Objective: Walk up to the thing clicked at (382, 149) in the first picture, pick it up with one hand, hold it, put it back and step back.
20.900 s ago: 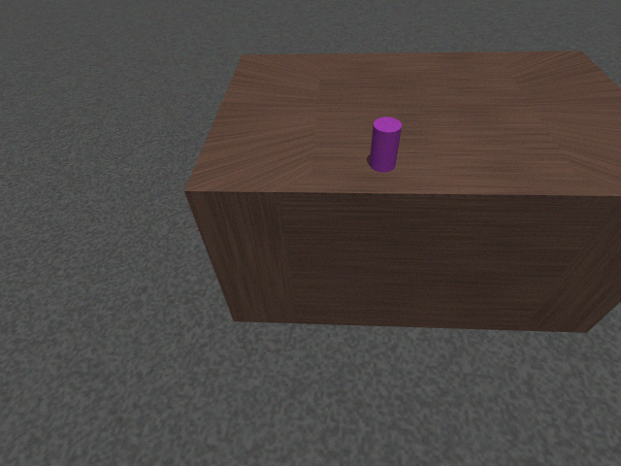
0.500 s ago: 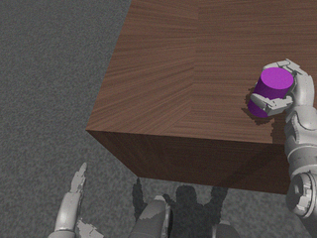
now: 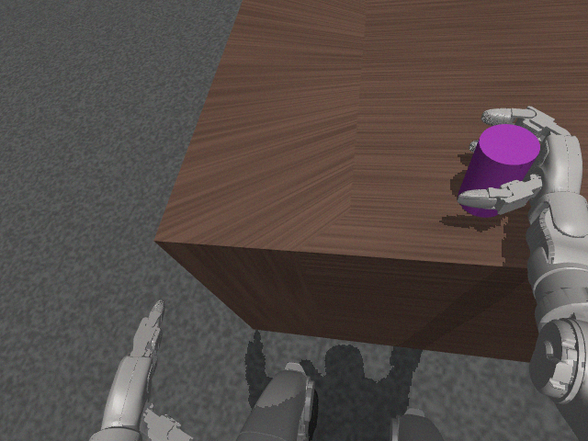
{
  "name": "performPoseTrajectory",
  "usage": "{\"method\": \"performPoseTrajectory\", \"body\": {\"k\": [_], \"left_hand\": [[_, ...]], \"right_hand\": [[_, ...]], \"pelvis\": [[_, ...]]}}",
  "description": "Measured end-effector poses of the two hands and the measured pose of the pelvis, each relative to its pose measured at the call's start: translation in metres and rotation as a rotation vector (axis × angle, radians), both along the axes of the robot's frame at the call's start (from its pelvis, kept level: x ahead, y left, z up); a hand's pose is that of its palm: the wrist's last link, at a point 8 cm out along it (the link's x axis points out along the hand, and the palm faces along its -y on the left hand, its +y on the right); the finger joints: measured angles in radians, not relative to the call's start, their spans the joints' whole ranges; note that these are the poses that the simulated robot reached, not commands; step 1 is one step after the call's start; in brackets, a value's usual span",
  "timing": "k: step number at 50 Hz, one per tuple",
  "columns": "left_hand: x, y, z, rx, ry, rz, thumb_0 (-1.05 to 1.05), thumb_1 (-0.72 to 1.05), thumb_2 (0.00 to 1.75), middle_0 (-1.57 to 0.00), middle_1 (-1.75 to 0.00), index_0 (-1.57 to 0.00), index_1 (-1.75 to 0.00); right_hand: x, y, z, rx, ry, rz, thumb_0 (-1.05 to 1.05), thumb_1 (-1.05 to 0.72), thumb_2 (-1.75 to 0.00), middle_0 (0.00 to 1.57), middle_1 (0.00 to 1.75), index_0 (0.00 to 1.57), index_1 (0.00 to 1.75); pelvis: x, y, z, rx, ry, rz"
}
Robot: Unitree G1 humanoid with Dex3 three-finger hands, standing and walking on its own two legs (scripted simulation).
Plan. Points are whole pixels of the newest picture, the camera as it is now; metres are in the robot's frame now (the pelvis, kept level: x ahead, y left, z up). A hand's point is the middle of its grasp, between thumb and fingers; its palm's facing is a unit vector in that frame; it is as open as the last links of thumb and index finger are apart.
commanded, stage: open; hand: right
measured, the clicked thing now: (494, 174) +0.49 -0.15 +0.03
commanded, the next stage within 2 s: withdraw in 0.04 s
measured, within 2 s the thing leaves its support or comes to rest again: neither
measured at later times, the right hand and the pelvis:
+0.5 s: hand (561, 110) +0.51 -0.19 +0.12, palm faces +0.08 +1.00 +0.00, open 17.1 cm; pelvis +0.01 +0.01 +0.02, yaw +0 degrees
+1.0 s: hand out of the picture +0.49 -0.32 +0.15, palm faces +0.36 +0.89 -0.29, open 17.6 cm; pelvis +0.04 +0.00 +0.06, yaw +0 degrees
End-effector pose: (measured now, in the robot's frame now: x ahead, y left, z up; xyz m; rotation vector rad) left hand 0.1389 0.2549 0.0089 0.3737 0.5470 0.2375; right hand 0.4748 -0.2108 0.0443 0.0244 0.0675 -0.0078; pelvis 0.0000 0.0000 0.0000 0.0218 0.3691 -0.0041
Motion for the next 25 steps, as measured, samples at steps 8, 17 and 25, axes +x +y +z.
{"method": "performPoseTrajectory", "body": {"k": [8, 17, 25], "left_hand": [[0.0, 0.004, -0.002, -0.003, 0.01, 0.001, -0.02, -0.55, 0.07, -0.07, -0.05, -0.05, -0.06], [0.0, 0.013, 0.005, 0.01, 0.004, 0.018, -0.02, -0.53, 0.05, -0.07, -0.06, -0.07, -0.05], [-0.004, 0.018, 0.003, -0.033, 0.048, 0.059, -0.02, -0.52, 0.05, -0.06, -0.05, -0.06, -0.05]], "right_hand": [[-0.001, 0.0, 0.001, 0.003, -0.002, -0.007, -0.01, 0.56, -0.35, 0.57, 0.51, 0.59, 0.5], [0.004, -0.01, 0.016, -0.01, -0.026, -0.039, -0.02, 0.57, -0.26, 0.29, 0.31, 0.3, 0.31], [0.008, -0.036, 0.08, -0.027, -0.074, -0.068, -0.02, 0.6, -0.16, 0.14, 0.18, 0.15, 0.17]], "pelvis": [[0.001, 0.002, 0.0, -0.003, -0.002, 0.0], [0.002, 0.005, 0.004, -0.004, -0.011, 0.002], [0.01, 0.007, 0.021, -0.005, -0.054, -0.001]]}}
